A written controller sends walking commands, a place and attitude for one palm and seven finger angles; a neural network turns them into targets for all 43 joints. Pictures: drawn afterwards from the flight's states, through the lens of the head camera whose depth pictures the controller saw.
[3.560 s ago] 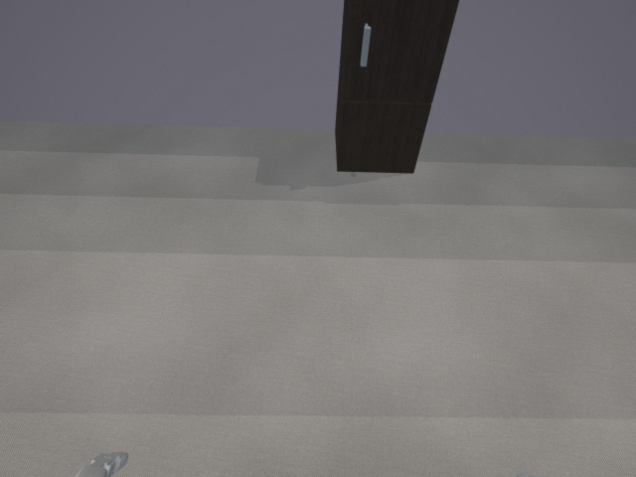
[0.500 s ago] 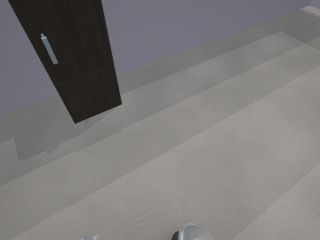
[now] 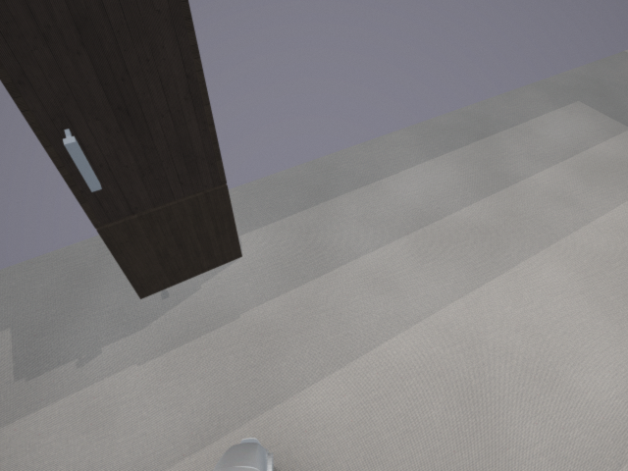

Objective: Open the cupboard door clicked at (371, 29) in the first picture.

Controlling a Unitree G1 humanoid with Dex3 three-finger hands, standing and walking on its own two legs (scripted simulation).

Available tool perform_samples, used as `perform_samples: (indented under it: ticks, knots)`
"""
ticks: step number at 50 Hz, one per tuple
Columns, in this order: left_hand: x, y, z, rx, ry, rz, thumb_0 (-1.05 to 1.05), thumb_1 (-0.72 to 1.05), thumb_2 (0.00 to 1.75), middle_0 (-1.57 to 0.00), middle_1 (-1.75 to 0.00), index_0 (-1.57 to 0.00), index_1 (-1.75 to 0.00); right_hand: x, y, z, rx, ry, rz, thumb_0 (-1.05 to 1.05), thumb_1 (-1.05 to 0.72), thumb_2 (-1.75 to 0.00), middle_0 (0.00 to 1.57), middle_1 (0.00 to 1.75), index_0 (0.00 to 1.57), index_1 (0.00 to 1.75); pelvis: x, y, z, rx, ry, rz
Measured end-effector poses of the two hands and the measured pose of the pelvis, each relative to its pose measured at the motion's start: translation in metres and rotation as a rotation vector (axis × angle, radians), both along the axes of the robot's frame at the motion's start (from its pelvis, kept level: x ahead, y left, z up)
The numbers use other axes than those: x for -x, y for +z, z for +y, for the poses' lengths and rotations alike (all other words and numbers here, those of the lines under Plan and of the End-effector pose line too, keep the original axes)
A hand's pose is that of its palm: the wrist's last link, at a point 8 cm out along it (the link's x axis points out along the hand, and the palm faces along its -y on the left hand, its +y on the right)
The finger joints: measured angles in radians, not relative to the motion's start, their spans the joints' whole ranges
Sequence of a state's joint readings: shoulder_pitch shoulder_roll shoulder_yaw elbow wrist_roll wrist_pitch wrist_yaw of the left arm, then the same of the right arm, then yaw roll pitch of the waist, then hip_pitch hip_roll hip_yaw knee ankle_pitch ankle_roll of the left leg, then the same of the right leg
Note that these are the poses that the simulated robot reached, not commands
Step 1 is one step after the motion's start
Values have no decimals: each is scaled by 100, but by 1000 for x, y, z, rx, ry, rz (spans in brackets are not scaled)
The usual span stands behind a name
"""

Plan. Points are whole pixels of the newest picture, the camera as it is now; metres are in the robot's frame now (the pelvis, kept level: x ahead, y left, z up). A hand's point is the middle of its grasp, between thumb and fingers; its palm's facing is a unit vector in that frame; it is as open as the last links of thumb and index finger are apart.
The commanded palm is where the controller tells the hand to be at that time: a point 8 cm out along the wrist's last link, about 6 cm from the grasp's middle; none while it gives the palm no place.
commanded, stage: walk to a spot facing it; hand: left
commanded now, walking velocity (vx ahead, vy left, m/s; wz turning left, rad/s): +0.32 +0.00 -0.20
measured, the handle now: (81, 160) +0.72 +0.64 -0.11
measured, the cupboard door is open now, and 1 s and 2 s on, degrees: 0 0 0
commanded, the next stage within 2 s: turn to face it in 0.18 s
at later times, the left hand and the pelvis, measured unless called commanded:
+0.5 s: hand (231, 362) +0.30 +0.18 -0.16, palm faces -0.07 -0.97 -0.22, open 7.4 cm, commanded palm none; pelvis +0.17 +0.00 -0.01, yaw -5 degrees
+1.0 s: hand (173, 412) +0.22 +0.26 -0.19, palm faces +0.25 -0.94 -0.21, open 7.4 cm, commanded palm none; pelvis +0.19 +0.04 -0.01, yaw +11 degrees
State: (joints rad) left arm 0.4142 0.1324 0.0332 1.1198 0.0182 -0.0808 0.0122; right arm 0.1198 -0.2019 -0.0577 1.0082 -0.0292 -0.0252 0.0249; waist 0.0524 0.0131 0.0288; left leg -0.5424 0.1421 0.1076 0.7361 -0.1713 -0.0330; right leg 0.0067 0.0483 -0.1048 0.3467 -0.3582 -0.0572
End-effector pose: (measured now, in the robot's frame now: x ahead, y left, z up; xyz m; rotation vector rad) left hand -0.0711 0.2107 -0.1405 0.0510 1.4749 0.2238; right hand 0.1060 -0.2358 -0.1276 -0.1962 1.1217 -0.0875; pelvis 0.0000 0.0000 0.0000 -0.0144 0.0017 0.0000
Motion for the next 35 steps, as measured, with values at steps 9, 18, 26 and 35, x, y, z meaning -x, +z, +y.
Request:
perform_samples:
  ticks: [9,18,26,35]
  knots:
    - [-71,-16,31,46,-43,118,1,90,90,-20,-30,-20,-30,-78,-4,52,-17,-44,-71,0,-91,-90,20,30,20,30,-84,-10,34,-13,-81,-39]
    - [-262,1,52,-23,-188,-174,0,91,90,-20,-30,-19,-30,-46,4,23,44,-222,67,-4,-96,-90,20,30,20,30,-136,5,31,-17,-140,-32]
    - [-374,10,10,-67,-265,-367,0,91,90,-19,-30,-19,-30,-11,-28,15,-51,-263,315,-1,-92,-90,20,30,20,30,-179,-9,-3,-37,-84,-22]
    - [-368,18,-5,-59,-138,-376,-1,91,90,-20,-30,-20,-30,-68,-25,6,-65,-160,317,0,-91,-90,20,30,20,30,-194,-1,-8,-25,39,-21]
